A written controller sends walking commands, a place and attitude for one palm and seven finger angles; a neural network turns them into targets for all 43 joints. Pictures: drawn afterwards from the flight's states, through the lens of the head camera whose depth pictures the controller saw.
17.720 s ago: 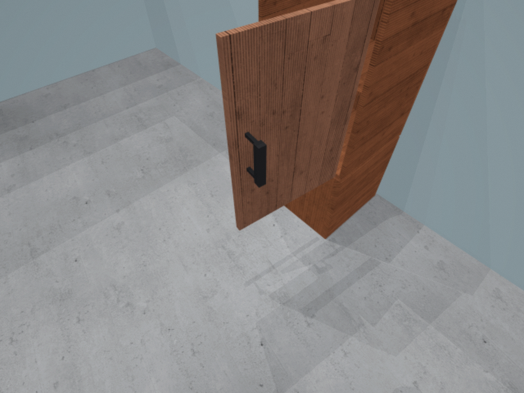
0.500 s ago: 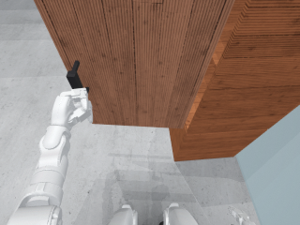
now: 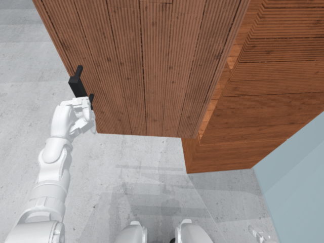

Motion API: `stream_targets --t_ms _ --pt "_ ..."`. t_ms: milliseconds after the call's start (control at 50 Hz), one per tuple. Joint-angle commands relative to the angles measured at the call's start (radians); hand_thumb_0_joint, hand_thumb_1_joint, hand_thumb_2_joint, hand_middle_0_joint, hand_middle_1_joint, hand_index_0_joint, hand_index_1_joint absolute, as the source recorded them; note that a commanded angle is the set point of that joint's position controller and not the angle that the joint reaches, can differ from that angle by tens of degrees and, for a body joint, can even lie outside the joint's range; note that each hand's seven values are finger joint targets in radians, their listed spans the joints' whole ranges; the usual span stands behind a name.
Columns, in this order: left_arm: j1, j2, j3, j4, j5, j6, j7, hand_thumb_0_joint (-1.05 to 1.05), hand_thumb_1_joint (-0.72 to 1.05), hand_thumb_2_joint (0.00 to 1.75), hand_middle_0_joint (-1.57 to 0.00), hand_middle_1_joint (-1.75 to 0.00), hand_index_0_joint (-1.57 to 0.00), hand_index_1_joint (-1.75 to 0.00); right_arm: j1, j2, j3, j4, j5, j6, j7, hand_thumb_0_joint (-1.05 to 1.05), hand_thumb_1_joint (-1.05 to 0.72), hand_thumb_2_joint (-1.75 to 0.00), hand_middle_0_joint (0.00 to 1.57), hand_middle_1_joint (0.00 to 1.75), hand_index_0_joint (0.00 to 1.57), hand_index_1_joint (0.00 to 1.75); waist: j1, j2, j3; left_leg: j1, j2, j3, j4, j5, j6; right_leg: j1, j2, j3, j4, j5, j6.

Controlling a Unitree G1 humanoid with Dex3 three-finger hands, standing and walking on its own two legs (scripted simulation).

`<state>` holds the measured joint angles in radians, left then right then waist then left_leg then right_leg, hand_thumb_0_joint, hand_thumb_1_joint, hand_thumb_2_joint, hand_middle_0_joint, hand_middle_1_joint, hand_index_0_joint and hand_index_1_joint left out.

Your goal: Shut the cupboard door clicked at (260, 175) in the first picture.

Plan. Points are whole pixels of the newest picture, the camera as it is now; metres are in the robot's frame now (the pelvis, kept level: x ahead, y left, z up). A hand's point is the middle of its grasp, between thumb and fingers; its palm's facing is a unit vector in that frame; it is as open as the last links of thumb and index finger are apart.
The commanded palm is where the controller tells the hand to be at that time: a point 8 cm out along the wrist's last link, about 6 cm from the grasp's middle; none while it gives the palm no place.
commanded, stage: push the door shut along its arc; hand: left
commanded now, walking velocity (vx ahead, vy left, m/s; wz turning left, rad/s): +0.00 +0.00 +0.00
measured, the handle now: (84, 90) +0.50 +0.22 +0.04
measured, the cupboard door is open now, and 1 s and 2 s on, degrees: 82 68 54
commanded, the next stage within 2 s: pull the fist back off the door in 1.82 s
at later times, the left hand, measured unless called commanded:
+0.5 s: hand (95, 99) +0.47 +0.18 +0.05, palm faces -0.17 -0.98 -0.04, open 3.2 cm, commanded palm +0.46 +0.22 +0.04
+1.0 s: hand (113, 83) +0.52 +0.14 +0.05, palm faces -0.31 -0.95 -0.03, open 3.1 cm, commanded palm +0.52 +0.18 +0.04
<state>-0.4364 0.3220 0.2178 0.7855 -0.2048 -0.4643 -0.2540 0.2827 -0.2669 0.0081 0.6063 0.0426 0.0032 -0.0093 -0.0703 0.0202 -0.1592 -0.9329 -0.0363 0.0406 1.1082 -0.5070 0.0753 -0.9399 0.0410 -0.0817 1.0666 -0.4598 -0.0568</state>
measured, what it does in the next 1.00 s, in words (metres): stands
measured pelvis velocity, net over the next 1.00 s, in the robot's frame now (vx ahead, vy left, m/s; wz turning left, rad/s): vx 0.00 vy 0.02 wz -0.04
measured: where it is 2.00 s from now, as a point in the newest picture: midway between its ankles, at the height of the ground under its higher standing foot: outside the picture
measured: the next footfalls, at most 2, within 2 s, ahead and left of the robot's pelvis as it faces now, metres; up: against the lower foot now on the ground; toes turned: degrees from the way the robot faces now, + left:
none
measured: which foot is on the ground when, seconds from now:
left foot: down 0.00-1.00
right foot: down 0.00-1.00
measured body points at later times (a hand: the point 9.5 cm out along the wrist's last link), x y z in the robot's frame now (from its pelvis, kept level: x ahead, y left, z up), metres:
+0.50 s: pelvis -0.01 +0.00 -0.02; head +0.12 +0.03 +0.41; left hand +0.47 +0.24 +0.05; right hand +0.04 -0.27 -0.13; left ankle +0.01 +0.07 -0.66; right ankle +0.03 -0.09 -0.66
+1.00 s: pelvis +0.00 +0.02 -0.02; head +0.15 +0.04 +0.40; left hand +0.53 +0.19 +0.05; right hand -0.01 -0.25 -0.12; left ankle +0.01 +0.07 -0.66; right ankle +0.03 -0.09 -0.66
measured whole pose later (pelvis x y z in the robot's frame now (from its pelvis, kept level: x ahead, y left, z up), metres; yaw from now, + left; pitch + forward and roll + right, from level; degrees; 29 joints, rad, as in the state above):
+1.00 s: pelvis +0.00 +0.02 -0.02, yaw -2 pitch +26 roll -5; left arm -0.98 0.52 0.28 1.19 -0.10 -0.36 -0.43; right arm 0.39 -0.28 0.04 0.63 0.02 0.04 0.01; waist -0.22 0.05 -0.15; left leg -1.13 -0.01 0.03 1.21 -0.54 0.10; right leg -1.12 0.06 -0.09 1.12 -0.46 -0.04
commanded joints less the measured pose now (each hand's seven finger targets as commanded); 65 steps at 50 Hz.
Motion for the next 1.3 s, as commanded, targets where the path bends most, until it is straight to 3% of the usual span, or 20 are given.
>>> stream_targets --t_ms 0,40,60,160,220,400,460,500,560,580,640,680,820,880,940,980,1060,1120,1160,1280 --pt "-0.437 0.215 0.056 -0.142 -0.005 -0.065 -0.021 0.0 0.9 0.9 -1.3 -1.5 -1.3 -1.5 0.053 -0.158 -0.05 -0.083 0.006 -0.035 -0.019 0.0 -0.9 -0.9 0.2 0.3 0.2 0.3 -0.032 0.014 -0.325 0.161 0.039 -0.103 -0.132 0.247 -0.043 0.199 -0.033 0.104 -0.128 0.216 0.026" --pt "-0.515 0.231 0.057 -0.104 -0.004 -0.071 -0.036 0.0 0.9 0.9 -1.3 -1.5 -1.3 -1.5 0.053 -0.158 -0.046 -0.074 0.007 -0.035 -0.024 0.0 -0.9 -0.9 0.2 0.3 0.2 0.3 -0.049 0.004 -0.333 0.148 0.038 -0.103 -0.117 0.224 -0.038 0.189 -0.033 0.112 -0.128 0.195 0.028" --pt "-0.551 0.267 0.077 -0.101 0.002 -0.077 -0.042 0.0 0.9 0.9 -1.3 -1.5 -1.3 -1.5 0.061 -0.163 -0.046 -0.066 0.004 -0.036 -0.026 0.0 -0.9 -0.9 0.2 0.3 0.2 0.3 -0.044 0.049 -0.351 0.169 0.041 -0.111 -0.114 0.24 -0.041 0.174 -0.032 0.107 -0.116 0.199 0.023" --pt "-0.59 0.259 0.067 -0.015 -0.003 -0.062 -0.08 0.0 0.9 0.9 -1.3 -1.5 -1.3 -1.5 0.086 -0.172 -0.045 -0.06 0.003 -0.035 -0.021 0.0 -0.9 -0.9 0.2 0.3 0.2 0.3 -0.045 0.089 -0.43 0.249 0.043 -0.134 -0.097 0.338 -0.049 0.131 -0.026 0.09 -0.091 0.25 0.017" --pt "-0.625 0.274 0.072 0.037 -0.002 -0.04 -0.1 0.0 0.9 0.9 -1.3 -1.5 -1.3 -1.5 0.098 -0.177 -0.042 -0.06 0.006 -0.026 -0.017 0.0 -0.9 -0.9 0.2 0.3 0.2 0.3 -0.064 0.034 -0.41 0.191 0.044 -0.128 -0.088 0.32 -0.041 0.141 -0.026 0.094 -0.094 0.253 0.024" --pt "-0.786 0.33 0.07 0.128 0.022 -0.019 -0.155 0.0 0.9 0.9 -1.3 -1.5 -1.3 -1.5 0.145 -0.194 -0.038 -0.041 0.004 -0.012 -0.015 0.0 -0.9 -0.9 0.2 0.3 0.2 0.3 -0.108 0.063 -0.404 0.151 0.048 -0.143 -0.06 0.275 -0.032 0.065 -0.018 0.094 -0.082 0.191 0.018" --pt "-0.842 0.317 0.051 0.132 0.028 -0.012 -0.169 0.0 0.9 0.9 -1.3 -1.5 -1.3 -1.5 0.166 -0.198 -0.041 -0.031 0.0 -0.014 -0.013 0.0 -0.9 -0.9 0.2 0.3 0.2 0.3 -0.123 0.114 -0.426 0.209 0.054 -0.161 -0.055 0.299 -0.035 0.0 -0.014 0.08 -0.071 0.181 0.014" --pt "-0.834 0.341 0.067 0.14 0.034 -0.004 -0.173 0.0 0.9 0.9 -1.3 -1.5 -1.3 -1.5 0.181 -0.205 -0.042 -0.03 -0.002 -0.008 -0.011 0.0 -0.9 -0.9 0.2 0.3 0.2 0.3 -0.115 0.134 -0.455 0.25 0.059 -0.176 -0.061 0.337 -0.043 -0.017 -0.012 0.069 -0.064 0.189 0.011" --pt "-0.892 0.308 0.038 0.149 0.033 0.007 -0.177 0.0 0.9 0.9 -1.3 -1.5 -1.3 -1.5 0.197 -0.206 -0.043 -0.021 -0.004 -0.008 -0.008 0.0 -0.9 -0.9 0.2 0.3 0.2 0.3 -0.144 0.13 -0.452 0.286 0.067 -0.197 -0.055 0.354 -0.043 -0.075 -0.007 0.058 -0.06 0.187 0.013" --pt "-0.908 0.356 0.077 0.151 0.038 0.009 -0.171 0.0 0.9 0.9 -1.3 -1.5 -1.3 -1.5 0.207 -0.214 -0.044 -0.016 -0.007 -0.006 -0.008 0.0 -0.9 -0.9 0.2 0.3 0.2 0.3 -0.139 0.126 -0.453 0.284 0.069 -0.201 -0.059 0.349 -0.046 -0.072 -0.005 0.056 -0.062 0.179 0.014" --pt "-0.957 0.388 0.087 0.158 0.057 0.014 -0.162 0.0 0.9 0.9 -1.3 -1.5 -1.3 -1.5 0.217 -0.216 -0.039 -0.015 -0.011 -0.004 -0.007 0.0 -0.9 -0.9 0.2 0.3 0.2 0.3 -0.148 0.132 -0.452 0.257 0.069 -0.199 -0.054 0.321 -0.043 -0.073 -0.005 0.058 -0.058 0.163 0.013" --pt "-0.977 0.377 0.074 0.147 0.07 0.009 -0.159 0.0 0.9 0.9 -1.3 -1.5 -1.3 -1.5 0.229 -0.215 -0.04 -0.017 -0.014 -0.003 -0.003 0.0 -0.9 -0.9 0.2 0.3 0.2 0.3 -0.146 0.18 -0.494 0.33 0.073 -0.216 -0.054 0.385 -0.054 -0.104 -0.002 0.051 -0.05 0.182 0.01" --pt "-0.985 0.399 0.094 0.191 0.082 0.032 -0.167 0.0 0.9 0.9 -1.3 -1.5 -1.3 -1.5 0.254 -0.217 -0.039 -0.019 -0.022 0.01 0.003 0.0 -0.9 -0.9 0.2 0.3 0.2 0.3 -0.16 0.154 -0.484 0.319 0.077 -0.214 -0.039 0.432 -0.052 -0.098 0.006 0.048 -0.052 0.21 0.014" --pt "-1.003 0.405 0.097 0.164 0.081 0.028 -0.175 0.0 0.9 0.9 -1.3 -1.5 -1.3 -1.5 0.263 -0.218 -0.041 -0.019 -0.024 0.012 0.005 0.0 -0.9 -0.9 0.2 0.3 0.2 0.3 -0.15 0.204 -0.515 0.396 0.086 -0.233 -0.041 0.518 -0.07 -0.125 0.008 0.041 -0.047 0.226 0.012" --pt "-1.006 0.421 0.108 0.213 0.086 0.046 -0.181 0.0 0.9 0.9 -1.3 -1.5 -1.3 -1.5 0.267 -0.218 -0.038 -0.017 -0.025 0.018 0.004 0.0 -0.9 -0.9 0.2 0.3 0.2 0.3 -0.165 0.148 -0.472 0.32 0.08 -0.212 -0.034 0.461 -0.054 -0.097 0.011 0.044 -0.051 0.224 0.014" --pt "-1.046 0.39 0.078 0.214 0.085 0.05 -0.187 0.0 0.9 0.9 -1.3 -1.5 -1.3 -1.5 0.267 -0.216 -0.035 -0.015 -0.026 0.017 0.003 0.0 -0.9 -0.9 0.2 0.3 0.2 0.3 -0.173 0.178 -0.48 0.344 0.082 -0.218 -0.027 0.483 -0.057 -0.125 0.013 0.042 -0.047 0.225 0.014" --pt "-1.059 0.401 0.093 0.219 0.085 0.053 -0.19 0.0 0.9 0.9 -1.3 -1.5 -1.3 -1.5 0.277 -0.217 -0.038 -0.015 -0.028 0.016 0.0 0.0 -0.9 -0.9 0.2 0.3 0.2 0.3 -0.175 0.183 -0.501 0.356 0.082 -0.218 -0.01 0.52 -0.057 -0.136 0.015 0.041 -0.036 0.245 0.012" --pt "-1.097 0.425 0.093 0.267 0.101 0.07 -0.194 0.0 0.9 0.9 -1.3 -1.5 -1.3 -1.5 0.279 -0.22 -0.032 -0.01 -0.029 0.02 -0.003 0.0 -0.9 -0.9 0.2 0.3 0.2 0.3 -0.195 0.135 -0.466 0.271 0.076 -0.199 0.004 0.447 -0.044 -0.108 0.019 0.047 -0.039 0.235 0.016" --pt "-1.133 0.43 0.093 0.246 0.096 0.067 -0.198 0.0 0.9 0.9 -1.3 -1.5 -1.3 -1.5 0.282 -0.218 -0.03 -0.012 -0.029 0.014 -0.005 0.0 -0.9 -0.9 0.2 0.3 0.2 0.3 -0.19 0.18 -0.499 0.287 0.073 -0.197 0.016 0.477 -0.045 -0.11 0.02 0.049 -0.026 0.253 0.011" --pt "-1.188 0.461 0.091 0.271 0.113 0.088 -0.214 0.0 0.9 0.9 -1.3 -1.5 -1.3 -1.5 0.285 -0.22 -0.026 -0.001 -0.032 0.006 -0.011 0.0 -0.9 -0.9 0.2 0.3 0.2 0.3 -0.204 0.203 -0.531 0.268 0.074 -0.186 0.049 0.488 -0.041 -0.106 0.024 0.054 -0.012 0.279 0.013"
